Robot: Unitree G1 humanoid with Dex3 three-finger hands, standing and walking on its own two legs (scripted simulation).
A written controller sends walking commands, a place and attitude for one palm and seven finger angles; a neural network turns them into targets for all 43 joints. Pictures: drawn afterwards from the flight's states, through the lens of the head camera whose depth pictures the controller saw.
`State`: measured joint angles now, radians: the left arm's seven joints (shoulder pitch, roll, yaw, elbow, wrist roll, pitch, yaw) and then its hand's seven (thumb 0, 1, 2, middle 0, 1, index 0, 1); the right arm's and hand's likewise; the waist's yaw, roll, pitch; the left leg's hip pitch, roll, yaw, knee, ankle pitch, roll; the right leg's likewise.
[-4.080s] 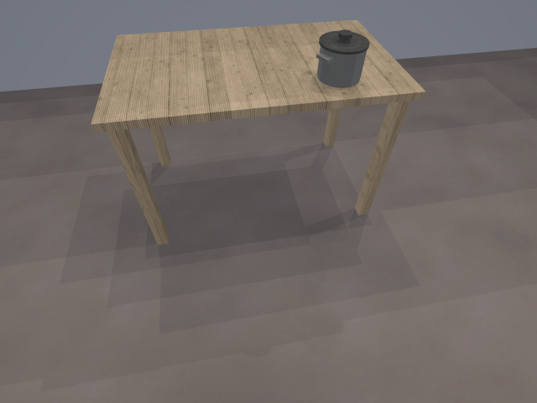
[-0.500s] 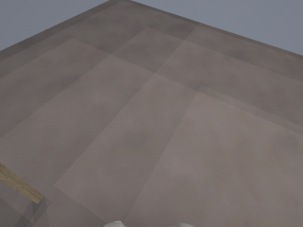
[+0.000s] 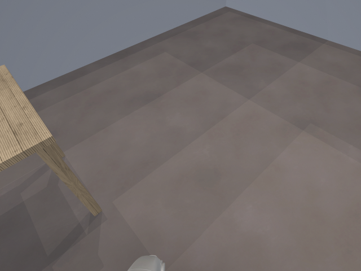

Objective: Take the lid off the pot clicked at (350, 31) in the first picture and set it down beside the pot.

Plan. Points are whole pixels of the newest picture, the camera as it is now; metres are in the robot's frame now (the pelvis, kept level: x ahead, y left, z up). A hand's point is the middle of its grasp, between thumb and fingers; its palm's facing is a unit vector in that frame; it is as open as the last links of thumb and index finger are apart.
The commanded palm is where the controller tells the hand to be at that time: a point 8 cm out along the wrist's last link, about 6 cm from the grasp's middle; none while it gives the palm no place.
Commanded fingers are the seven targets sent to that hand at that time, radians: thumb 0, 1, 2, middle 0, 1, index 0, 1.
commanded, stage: turn to face it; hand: left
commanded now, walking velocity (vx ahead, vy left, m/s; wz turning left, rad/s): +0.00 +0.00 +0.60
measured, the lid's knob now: out of the picture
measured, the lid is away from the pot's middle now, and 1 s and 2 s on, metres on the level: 0.00 0.00 0.00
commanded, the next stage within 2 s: take the last steps up to it in 1.10 s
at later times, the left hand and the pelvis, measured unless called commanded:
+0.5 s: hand out of the picture +0.01 +0.26 -0.16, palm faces +0.32 -0.91 -0.27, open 7.4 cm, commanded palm none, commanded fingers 0.00 0.90 0.90 -0.20 -0.30 -0.20 -0.30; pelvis -0.02 +0.02 +0.00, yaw +17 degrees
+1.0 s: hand out of the picture -0.11 +0.22 -0.18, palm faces +0.58 -0.78 -0.24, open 7.4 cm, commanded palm none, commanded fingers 0.00 0.90 0.90 -0.20 -0.30 -0.20 -0.30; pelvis -0.03 +0.02 -0.01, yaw +34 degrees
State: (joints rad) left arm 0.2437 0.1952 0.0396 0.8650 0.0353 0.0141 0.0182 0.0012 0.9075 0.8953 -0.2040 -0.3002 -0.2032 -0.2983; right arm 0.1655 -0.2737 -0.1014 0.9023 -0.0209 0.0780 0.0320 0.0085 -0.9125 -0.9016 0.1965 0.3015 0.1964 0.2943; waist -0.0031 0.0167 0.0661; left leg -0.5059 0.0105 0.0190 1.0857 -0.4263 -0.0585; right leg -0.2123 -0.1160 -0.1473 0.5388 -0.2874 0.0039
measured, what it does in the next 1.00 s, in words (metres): steps on the spot, turning left: left foot, then right foot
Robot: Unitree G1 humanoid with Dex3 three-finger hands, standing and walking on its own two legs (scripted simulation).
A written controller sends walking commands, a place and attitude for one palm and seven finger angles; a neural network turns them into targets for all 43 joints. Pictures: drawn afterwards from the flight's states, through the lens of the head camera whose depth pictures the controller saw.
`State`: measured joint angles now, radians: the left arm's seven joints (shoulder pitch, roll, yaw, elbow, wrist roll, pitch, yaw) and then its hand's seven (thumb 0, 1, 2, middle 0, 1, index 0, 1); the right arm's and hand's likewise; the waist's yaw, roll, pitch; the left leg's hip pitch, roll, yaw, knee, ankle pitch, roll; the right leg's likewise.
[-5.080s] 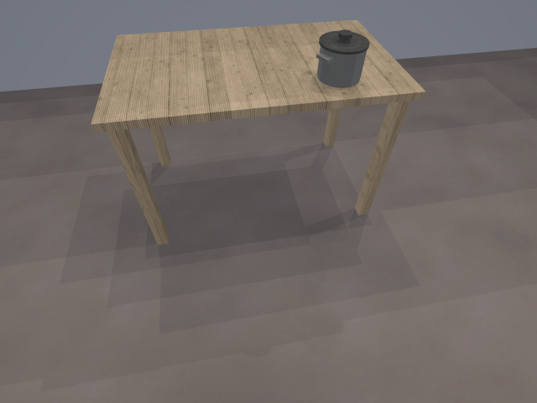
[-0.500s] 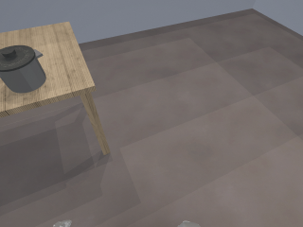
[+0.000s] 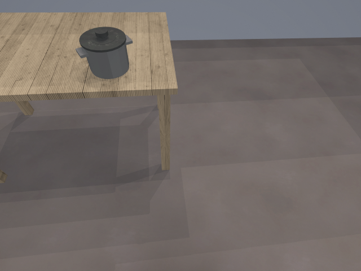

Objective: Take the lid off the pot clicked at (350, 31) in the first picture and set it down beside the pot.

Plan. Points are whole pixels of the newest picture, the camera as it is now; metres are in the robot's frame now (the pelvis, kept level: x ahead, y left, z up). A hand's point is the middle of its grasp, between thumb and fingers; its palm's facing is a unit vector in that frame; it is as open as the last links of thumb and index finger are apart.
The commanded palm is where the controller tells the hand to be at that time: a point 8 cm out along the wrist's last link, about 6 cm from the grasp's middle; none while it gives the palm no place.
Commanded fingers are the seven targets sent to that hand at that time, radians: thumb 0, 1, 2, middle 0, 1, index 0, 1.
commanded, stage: turn to face it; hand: left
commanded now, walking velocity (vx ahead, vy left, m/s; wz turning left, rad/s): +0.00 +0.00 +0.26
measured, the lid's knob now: (101, 32) +0.82 +0.35 +0.07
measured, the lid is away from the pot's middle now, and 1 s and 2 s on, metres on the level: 0.00 0.00 0.00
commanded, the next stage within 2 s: take the last steps up to it in 0.10 s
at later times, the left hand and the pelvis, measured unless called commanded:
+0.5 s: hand out of the picture +0.02 +0.18 -0.14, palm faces +0.19 -0.95 -0.25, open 7.3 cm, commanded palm none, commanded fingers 0.00 0.90 0.90 -0.20 -0.30 -0.20 -0.30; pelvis +0.03 -0.01 +0.02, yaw +8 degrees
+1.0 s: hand out of the picture +0.13 +0.28 -0.16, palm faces +0.21 -0.96 -0.18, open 7.4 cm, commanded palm none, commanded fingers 0.00 0.90 0.90 -0.20 -0.30 -0.20 -0.30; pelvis +0.18 +0.10 +0.01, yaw +8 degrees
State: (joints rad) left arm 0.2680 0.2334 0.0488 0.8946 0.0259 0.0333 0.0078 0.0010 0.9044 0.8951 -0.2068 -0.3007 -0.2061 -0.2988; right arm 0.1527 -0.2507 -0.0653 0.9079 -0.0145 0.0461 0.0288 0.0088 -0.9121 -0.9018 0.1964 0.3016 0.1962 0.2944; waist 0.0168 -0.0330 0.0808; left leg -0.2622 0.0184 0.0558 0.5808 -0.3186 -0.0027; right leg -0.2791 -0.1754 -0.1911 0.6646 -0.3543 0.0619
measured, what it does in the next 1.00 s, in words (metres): walks ahead: right foot, then left foot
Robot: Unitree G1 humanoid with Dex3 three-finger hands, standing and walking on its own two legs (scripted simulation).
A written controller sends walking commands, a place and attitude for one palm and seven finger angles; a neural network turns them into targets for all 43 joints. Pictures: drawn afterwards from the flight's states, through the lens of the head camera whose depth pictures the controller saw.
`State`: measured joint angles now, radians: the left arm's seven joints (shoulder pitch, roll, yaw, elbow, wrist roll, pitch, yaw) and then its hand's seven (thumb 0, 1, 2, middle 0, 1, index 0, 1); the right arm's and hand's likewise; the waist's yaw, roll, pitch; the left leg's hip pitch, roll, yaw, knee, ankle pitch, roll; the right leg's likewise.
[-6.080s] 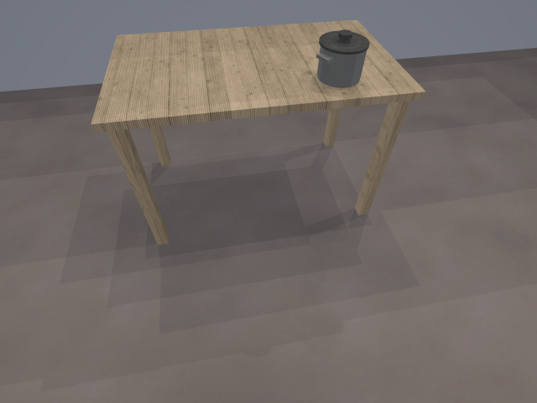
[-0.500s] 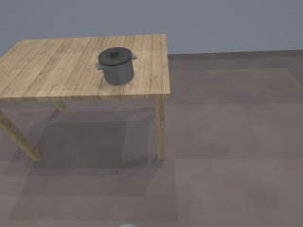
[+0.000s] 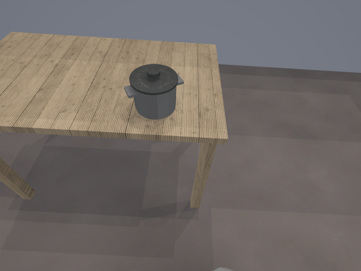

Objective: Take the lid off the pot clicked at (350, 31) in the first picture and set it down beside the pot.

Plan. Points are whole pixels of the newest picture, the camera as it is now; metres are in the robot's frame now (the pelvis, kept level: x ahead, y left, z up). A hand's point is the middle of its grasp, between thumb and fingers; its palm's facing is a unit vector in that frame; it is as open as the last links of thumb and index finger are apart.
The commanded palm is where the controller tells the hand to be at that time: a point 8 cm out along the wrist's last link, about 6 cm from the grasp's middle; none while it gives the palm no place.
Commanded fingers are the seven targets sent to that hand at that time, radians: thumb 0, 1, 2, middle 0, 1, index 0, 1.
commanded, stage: take the last steps up to it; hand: left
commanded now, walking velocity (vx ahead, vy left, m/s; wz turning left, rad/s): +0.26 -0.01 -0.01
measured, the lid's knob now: (153, 72) +0.68 +0.15 +0.05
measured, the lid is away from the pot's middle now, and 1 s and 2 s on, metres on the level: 0.00 0.00 0.00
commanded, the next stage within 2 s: come to a stop and stand still in 0.24 s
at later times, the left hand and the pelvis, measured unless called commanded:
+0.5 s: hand (122, 240) +0.21 +0.17 -0.16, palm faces +0.04 -0.97 -0.23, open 7.2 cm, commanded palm none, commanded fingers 0.00 0.90 0.90 -0.20 -0.30 -0.20 -0.30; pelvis +0.17 -0.02 +0.00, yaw +0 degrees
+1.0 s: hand (132, 253) +0.18 +0.14 -0.15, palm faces +0.05 -0.96 -0.29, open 7.3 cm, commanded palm none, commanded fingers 0.00 0.90 0.90 -0.20 -0.30 -0.20 -0.30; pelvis +0.17 -0.06 +0.00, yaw +0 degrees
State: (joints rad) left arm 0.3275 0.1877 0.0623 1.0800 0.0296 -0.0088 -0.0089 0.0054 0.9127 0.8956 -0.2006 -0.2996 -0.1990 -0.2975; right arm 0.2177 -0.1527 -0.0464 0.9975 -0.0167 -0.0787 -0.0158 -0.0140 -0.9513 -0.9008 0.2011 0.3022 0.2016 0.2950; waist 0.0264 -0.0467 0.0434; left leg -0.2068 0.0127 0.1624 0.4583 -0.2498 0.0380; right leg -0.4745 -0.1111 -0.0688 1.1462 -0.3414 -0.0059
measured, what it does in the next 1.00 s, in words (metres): walks ahead: right foot, then left foot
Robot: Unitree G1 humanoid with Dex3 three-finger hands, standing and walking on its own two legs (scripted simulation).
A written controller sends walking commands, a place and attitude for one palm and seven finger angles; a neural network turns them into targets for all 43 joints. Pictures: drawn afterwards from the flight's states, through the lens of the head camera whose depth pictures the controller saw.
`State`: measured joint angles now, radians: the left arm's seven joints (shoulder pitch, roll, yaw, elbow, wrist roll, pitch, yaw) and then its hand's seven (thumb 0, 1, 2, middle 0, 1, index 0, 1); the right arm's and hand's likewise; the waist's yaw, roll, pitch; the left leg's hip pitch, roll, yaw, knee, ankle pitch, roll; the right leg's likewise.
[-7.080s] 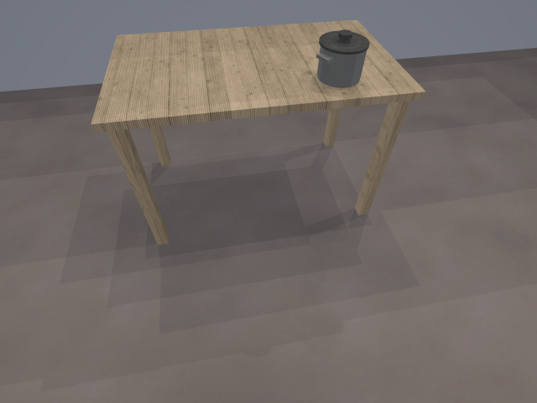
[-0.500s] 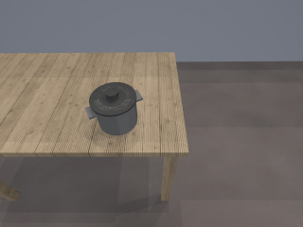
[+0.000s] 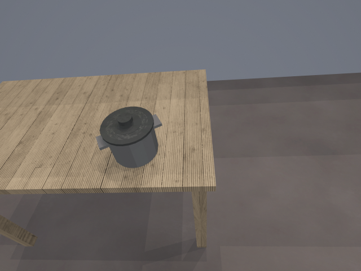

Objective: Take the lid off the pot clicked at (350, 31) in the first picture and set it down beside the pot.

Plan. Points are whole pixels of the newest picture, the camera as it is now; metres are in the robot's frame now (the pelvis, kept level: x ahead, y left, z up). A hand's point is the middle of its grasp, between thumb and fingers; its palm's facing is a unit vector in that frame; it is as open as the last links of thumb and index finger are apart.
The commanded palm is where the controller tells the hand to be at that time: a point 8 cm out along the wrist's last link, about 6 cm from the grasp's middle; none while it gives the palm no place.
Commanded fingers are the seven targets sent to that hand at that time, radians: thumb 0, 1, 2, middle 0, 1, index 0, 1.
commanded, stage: come to a stop and stand still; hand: left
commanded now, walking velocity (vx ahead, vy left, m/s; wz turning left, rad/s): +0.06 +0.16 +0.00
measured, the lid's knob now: (125, 119) +0.51 +0.21 +0.05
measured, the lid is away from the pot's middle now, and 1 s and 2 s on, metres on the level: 0.00 0.00 0.00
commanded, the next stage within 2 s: look again from close up in 0.62 s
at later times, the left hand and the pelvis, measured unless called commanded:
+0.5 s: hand out of the picture -0.07 +0.20 -0.17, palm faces +0.11 -0.97 -0.23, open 7.4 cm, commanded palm none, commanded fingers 0.00 0.90 0.90 -0.20 -0.30 -0.20 -0.30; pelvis -0.03 +0.02 +0.00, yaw +1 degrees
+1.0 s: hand out of the picture +0.00 +0.24 -0.18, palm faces -0.01 -0.97 -0.23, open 7.3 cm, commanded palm none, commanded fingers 0.00 0.90 0.90 -0.20 -0.30 -0.20 -0.30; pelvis -0.03 +0.07 -0.01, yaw -1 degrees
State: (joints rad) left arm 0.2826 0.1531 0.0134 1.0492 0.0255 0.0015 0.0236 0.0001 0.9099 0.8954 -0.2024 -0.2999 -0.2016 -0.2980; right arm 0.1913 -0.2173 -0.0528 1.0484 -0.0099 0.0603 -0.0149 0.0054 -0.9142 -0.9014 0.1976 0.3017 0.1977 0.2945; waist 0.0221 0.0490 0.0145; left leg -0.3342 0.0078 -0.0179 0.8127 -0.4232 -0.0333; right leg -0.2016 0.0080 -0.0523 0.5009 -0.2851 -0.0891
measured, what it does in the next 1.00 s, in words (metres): steps on the spot: left foot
